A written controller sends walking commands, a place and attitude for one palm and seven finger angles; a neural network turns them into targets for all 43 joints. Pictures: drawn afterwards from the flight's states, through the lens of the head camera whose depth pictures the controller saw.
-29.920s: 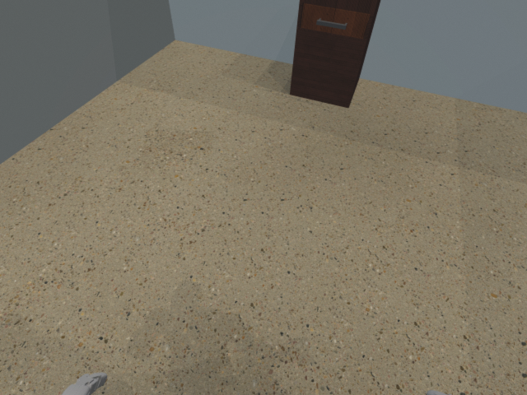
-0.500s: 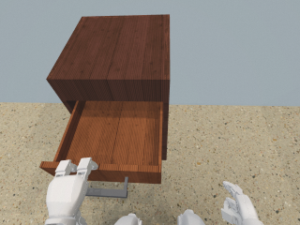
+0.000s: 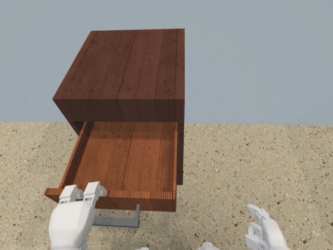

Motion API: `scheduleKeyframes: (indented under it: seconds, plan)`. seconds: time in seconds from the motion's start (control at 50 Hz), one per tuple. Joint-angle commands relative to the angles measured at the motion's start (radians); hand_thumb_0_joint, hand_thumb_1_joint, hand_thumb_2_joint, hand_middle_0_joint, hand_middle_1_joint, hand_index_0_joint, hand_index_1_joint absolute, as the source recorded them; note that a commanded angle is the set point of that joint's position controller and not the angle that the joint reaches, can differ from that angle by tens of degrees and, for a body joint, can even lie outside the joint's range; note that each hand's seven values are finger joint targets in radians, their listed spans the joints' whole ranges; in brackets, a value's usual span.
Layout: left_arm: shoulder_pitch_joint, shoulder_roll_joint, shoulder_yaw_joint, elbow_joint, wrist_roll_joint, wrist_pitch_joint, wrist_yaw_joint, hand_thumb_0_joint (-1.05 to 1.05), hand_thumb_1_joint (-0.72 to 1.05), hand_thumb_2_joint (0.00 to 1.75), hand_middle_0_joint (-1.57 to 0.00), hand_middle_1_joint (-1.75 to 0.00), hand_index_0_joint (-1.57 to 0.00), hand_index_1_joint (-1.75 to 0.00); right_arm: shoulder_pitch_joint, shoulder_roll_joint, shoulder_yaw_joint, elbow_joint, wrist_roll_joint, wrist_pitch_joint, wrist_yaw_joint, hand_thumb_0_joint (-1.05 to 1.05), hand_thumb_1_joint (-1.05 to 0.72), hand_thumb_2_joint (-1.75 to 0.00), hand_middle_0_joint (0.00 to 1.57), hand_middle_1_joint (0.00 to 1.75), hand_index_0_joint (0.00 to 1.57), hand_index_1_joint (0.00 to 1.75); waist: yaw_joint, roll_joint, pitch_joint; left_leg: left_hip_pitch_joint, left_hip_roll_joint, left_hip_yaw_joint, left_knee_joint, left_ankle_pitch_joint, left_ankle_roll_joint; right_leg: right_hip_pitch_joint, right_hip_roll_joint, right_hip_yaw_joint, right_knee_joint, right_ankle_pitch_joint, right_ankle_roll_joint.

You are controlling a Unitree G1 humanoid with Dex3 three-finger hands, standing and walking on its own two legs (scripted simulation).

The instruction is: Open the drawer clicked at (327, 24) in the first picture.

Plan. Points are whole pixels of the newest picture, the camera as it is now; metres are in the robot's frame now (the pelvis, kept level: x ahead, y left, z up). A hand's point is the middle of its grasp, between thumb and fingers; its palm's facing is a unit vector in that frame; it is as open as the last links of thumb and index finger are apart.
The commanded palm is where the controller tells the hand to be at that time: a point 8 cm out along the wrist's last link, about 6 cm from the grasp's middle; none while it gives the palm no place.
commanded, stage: draw the hand back to the body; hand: left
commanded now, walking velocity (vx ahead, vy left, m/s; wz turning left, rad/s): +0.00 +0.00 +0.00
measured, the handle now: (111, 214) +0.24 +0.21 -0.17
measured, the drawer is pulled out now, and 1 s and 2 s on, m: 0.27 0.27 0.27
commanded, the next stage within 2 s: step back with the hand held close in 1.60 s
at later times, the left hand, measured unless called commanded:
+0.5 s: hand (58, 219) +0.17 +0.23 +0.06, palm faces +0.01 -0.12 -0.99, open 13.9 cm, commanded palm +0.16 +0.24 +0.11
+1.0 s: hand (26, 184) +0.20 +0.24 +0.17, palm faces +0.36 -0.84 -0.40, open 12.1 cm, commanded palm +0.15 +0.28 +0.19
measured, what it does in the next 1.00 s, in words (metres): rises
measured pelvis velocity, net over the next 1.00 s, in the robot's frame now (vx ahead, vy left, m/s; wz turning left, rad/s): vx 0.03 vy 0.01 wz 0.06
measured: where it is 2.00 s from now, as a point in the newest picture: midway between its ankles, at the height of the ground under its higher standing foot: outside the picture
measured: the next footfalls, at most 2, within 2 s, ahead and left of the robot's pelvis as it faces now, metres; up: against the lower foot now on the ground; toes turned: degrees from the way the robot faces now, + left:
none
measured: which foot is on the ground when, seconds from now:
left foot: down 0.00-1.00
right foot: down 0.00-1.00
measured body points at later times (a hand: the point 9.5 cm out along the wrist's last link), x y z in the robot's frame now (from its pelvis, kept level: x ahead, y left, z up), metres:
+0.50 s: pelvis +0.00 +0.00 +0.03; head +0.03 -0.04 +0.47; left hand +0.17 +0.23 +0.11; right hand +0.21 -0.22 -0.07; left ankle -0.03 +0.12 -0.68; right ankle +0.03 -0.09 -0.68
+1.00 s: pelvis +0.03 +0.01 +0.06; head +0.02 -0.02 +0.51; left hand +0.17 +0.28 +0.20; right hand +0.22 -0.19 -0.02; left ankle -0.03 +0.12 -0.68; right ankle +0.03 -0.09 -0.68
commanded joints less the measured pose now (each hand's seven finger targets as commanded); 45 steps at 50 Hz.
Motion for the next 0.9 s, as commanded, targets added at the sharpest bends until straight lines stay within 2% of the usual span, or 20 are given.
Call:
scheduleKeyframes:
  seconds: [0.0,0.02,0.08,0.16,0.2,0.26,0.38,0.44,0.48,0.5,0.58,0.6,0.62,0.64,0.66,0.72,0.74,0.76,0.84,0.88]
  plan:
    - [0.026,0.143,0.111,-0.233,0.0,-0.025,0.054,0.0,-0.5,0.3,-0.3,-1.2,-0.3,-1.2,-0.087,-0.091,-0.043,-0.156,-0.004,-0.049,-0.001,0.0,-0.9,-0.9,0.2,0.3,0.2,0.3,0.007,-0.019,-0.187,0.074,-0.042,-0.038,-0.108,0.27,0.018,0.215,0.006,0.075,-0.153,0.302,-0.017]
    - [0.003,0.174,0.132,-0.28,0.003,-0.027,0.059,0.0,-0.5,0.3,-0.3,-1.2,-0.3,-1.2,-0.08,-0.093,-0.042,-0.159,-0.009,-0.048,0.003,0.0,-0.9,-0.9,0.2,0.3,0.2,0.3,0.005,-0.015,-0.228,0.1,-0.044,-0.041,-0.106,0.284,0.016,0.201,0.006,0.089,-0.152,0.281,-0.018]
    - [0.015,0.185,0.14,-0.346,-0.014,-0.02,0.059,0.0,-0.5,0.3,-0.3,-1.2,-0.3,-1.2,-0.08,-0.092,-0.041,-0.163,-0.011,-0.051,0.001,0.0,-0.9,-0.9,0.2,0.3,0.2,0.3,-0.002,-0.001,-0.226,0.144,-0.045,-0.043,-0.116,0.284,0.018,0.198,0.003,0.087,-0.174,0.243,-0.017]
    - [0.047,0.175,0.156,-0.288,-0.053,0.002,0.03,0.0,-0.5,0.3,-0.3,-1.2,-0.3,-1.2,-0.094,-0.093,-0.042,-0.151,0.007,-0.05,-0.011,0.0,-0.9,-0.9,0.2,0.3,0.2,0.3,-0.011,-0.083,-0.122,0.107,-0.036,-0.045,-0.154,0.23,0.027,0.248,-0.001,0.08,-0.23,0.23,-0.004]
    - [0.041,0.163,0.136,-0.284,-0.058,0.019,0.008,0.0,-0.5,0.3,-0.3,-1.2,-0.3,-1.2,-0.104,-0.095,-0.043,-0.15,0.017,-0.046,-0.013,0.0,-0.9,-0.9,0.2,0.3,0.2,0.3,-0.003,-0.07,-0.086,0.114,-0.032,-0.046,-0.184,0.21,0.027,0.261,-0.002,0.069,-0.244,0.207,-0.001]
    - [0.068,0.186,0.148,-0.3,-0.087,0.042,-0.039,0.0,-0.5,0.3,-0.3,-1.2,-0.3,-1.2,-0.117,-0.094,-0.036,-0.159,0.03,-0.052,-0.017,0.0,-0.9,-0.9,0.2,0.3,0.2,0.3,0.011,-0.104,-0.089,0.127,-0.031,-0.045,-0.223,0.21,0.03,0.329,-0.011,0.076,-0.282,0.201,0.006]
    - [0.054,0.261,0.191,-0.417,-0.09,0.009,-0.109,0.0,-0.5,0.3,-0.3,-1.2,-0.3,-1.2,-0.105,-0.087,-0.021,-0.159,0.02,-0.069,-0.021,0.0,-0.9,-0.9,0.2,0.3,0.2,0.3,0.026,-0.048,-0.097,0.226,-0.034,-0.043,-0.267,0.239,0.033,0.35,-0.022,0.095,-0.33,0.178,0.004]
    - [0.052,0.267,0.213,-0.436,-0.092,-0.023,-0.117,0.0,-0.5,0.3,-0.3,-1.2,-0.3,-1.2,-0.112,-0.086,-0.026,-0.151,0.019,-0.069,-0.025,0.0,-0.9,-0.9,0.2,0.3,0.2,0.3,0.032,-0.001,-0.024,0.246,-0.028,-0.049,-0.283,0.23,0.032,0.336,-0.02,0.089,-0.353,0.169,-0.005]
    - [0.045,0.307,0.262,-0.445,-0.093,-0.028,-0.118,0.0,-0.5,0.3,-0.3,-1.2,-0.3,-1.2,-0.102,-0.087,-0.021,-0.151,0.015,-0.066,-0.02,0.0,-0.9,-0.9,0.2,0.3,0.2,0.3,0.032,0.007,-0.044,0.272,-0.032,-0.052,-0.29,0.256,0.027,0.339,-0.019,0.101,-0.357,0.172,-0.008]
    - [0.061,0.281,0.25,-0.451,-0.105,-0.033,-0.122,0.0,-0.5,0.3,-0.3,-1.2,-0.3,-1.2,-0.114,-0.085,-0.03,-0.151,0.02,-0.064,-0.024,0.0,-0.9,-0.9,0.2,0.3,0.2,0.3,0.038,0.01,-0.011,0.272,-0.025,-0.055,-0.299,0.257,0.029,0.355,-0.016,0.09,-0.36,0.204,-0.01]
    - [0.086,0.301,0.285,-0.475,-0.143,-0.028,-0.144,0.0,-0.5,0.3,-0.3,-1.2,-0.3,-1.2,-0.109,-0.09,-0.03,-0.151,0.026,-0.065,-0.021,0.0,-0.9,-0.9,0.2,0.3,0.2,0.3,0.033,-0.026,-0.068,0.303,-0.022,-0.056,-0.321,0.296,0.028,0.395,-0.019,0.076,-0.366,0.234,0.003]
    - [0.104,-0.09,0.134,-0.356,-0.863,0.002,-0.251,0.0,-0.47,0.32,-0.3,-1.18,-0.3,-1.18,-0.026,-0.036,-0.022,-0.157,0.08,-0.11,-0.06,0.0,-0.9,-0.9,0.2,0.3,0.2,0.3,-0.066,-0.075,0.023,0.414,0.024,-0.074,-0.372,0.271,0.05,0.538,-0.015,-0.021,-0.356,0.233,0.013]
    - [0.048,0.042,0.203,-0.446,-0.922,-0.024,-0.292,0.0,-0.43,0.33,-0.29,-1.15,-0.29,-1.15,-0.043,-0.062,-0.018,-0.163,0.094,-0.153,-0.087,0.0,-0.9,-0.9,0.2,0.3,0.2,0.3,-0.036,-0.083,-0.024,0.432,0.02,-0.071,-0.392,0.27,0.05,0.559,-0.02,-0.019,-0.374,0.207,0.026]
    - [0.045,0.087,0.239,-0.487,-0.932,-0.043,-0.303,0.0,-0.4,0.34,-0.29,-1.13,-0.29,-1.13,-0.056,-0.058,-0.013,-0.155,0.09,-0.179,-0.103,0.0,-0.9,-0.9,0.2,0.3,0.2,0.3,-0.029,-0.015,-0.004,0.447,0.015,-0.065,-0.396,0.263,0.048,0.563,-0.026,-0.012,-0.386,0.199,0.024]
    - [0.099,0.131,0.292,-0.512,-0.997,-0.053,-0.311,0.0,-0.36,0.36,-0.29,-1.11,-0.29,-1.11,-0.075,-0.064,0.001,-0.146,0.085,-0.182,-0.129,0.0,-0.9,-0.9,0.2,0.3,0.2,0.3,-0.009,-0.068,-0.002,0.436,0.018,-0.079,-0.419,0.301,0.045,0.589,-0.035,-0.025,-0.411,0.219,0.027]
    - [0.039,0.134,0.289,-0.625,-1.055,-0.077,-0.339,0.0,-0.26,0.4,-0.28,-1.04,-0.28,-1.04,-0.073,-0.062,0.018,-0.13,0.076,-0.233,-0.16,0.0,-0.9,-0.9,0.2,0.3,0.2,0.3,-0.012,-0.055,0.057,0.472,0.014,-0.075,-0.47,0.397,0.036,0.616,-0.059,-0.034,-0.461,0.303,0.035]
    - [0.032,0.139,0.297,-0.633,-1.071,-0.077,-0.344,0.0,-0.22,0.42,-0.28,-1.02,-0.28,-1.02,-0.08,-0.062,0.016,-0.113,0.073,-0.245,-0.165,0.0,-0.9,-0.9,0.2,0.3,0.2,0.3,-0.018,-0.043,0.12,0.469,0.019,-0.082,-0.482,0.4,0.031,0.599,-0.06,-0.036,-0.486,0.303,0.031]
    - [0.008,0.171,0.336,-0.644,-1.08,-0.077,-0.346,0.0,-0.18,0.43,-0.28,-1.0,-0.28,-1.0,-0.089,-0.067,0.019,-0.095,0.072,-0.254,-0.168,0.0,-0.9,-0.9,0.2,0.3,0.2,0.3,-0.014,0.017,0.165,0.461,0.015,-0.085,-0.496,0.397,0.026,0.595,-0.063,-0.033,-0.519,0.294,0.023]
    - [0.077,0.152,0.374,-0.627,-1.099,-0.087,-0.363,0.0,-0.05,0.5,-0.27,-0.91,-0.27,-0.91,-0.076,-0.045,0.025,-0.062,0.066,-0.28,-0.156,0.0,-0.9,-0.9,0.2,0.3,0.2,0.3,-0.001,0.059,0.174,0.495,0.019,-0.087,-0.54,0.47,0.012,0.652,-0.059,-0.042,-0.532,0.35,0.017]
    - [0.106,0.134,0.385,-0.612,-1.11,-0.094,-0.381,0.0,0.02,0.52,-0.26,-0.86,-0.26,-0.86,-0.075,-0.04,0.025,-0.063,0.067,-0.277,-0.146,0.0,-0.9,-0.9,0.2,0.3,0.2,0.3,-0.002,0.013,0.155,0.508,0.014,-0.083,-0.556,0.486,0.011,0.684,-0.046,-0.046,-0.543,0.368,0.019]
